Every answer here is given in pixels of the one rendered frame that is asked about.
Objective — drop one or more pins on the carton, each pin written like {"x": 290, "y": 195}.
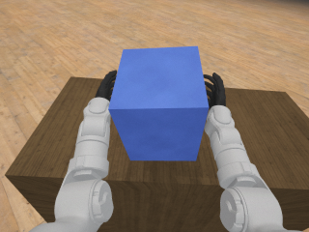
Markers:
{"x": 159, "y": 103}

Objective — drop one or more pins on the left robot upper arm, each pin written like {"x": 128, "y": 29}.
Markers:
{"x": 81, "y": 206}

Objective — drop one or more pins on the right robot upper arm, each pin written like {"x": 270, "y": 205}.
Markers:
{"x": 247, "y": 209}

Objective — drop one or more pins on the left robot hand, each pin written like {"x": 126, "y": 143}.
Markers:
{"x": 104, "y": 89}

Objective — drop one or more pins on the pedestal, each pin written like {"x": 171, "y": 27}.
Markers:
{"x": 171, "y": 195}

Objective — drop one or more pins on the right robot hand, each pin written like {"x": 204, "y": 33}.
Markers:
{"x": 217, "y": 93}

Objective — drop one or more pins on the right robot forearm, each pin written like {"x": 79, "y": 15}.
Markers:
{"x": 233, "y": 164}

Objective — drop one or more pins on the left robot forearm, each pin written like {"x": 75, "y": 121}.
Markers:
{"x": 91, "y": 148}

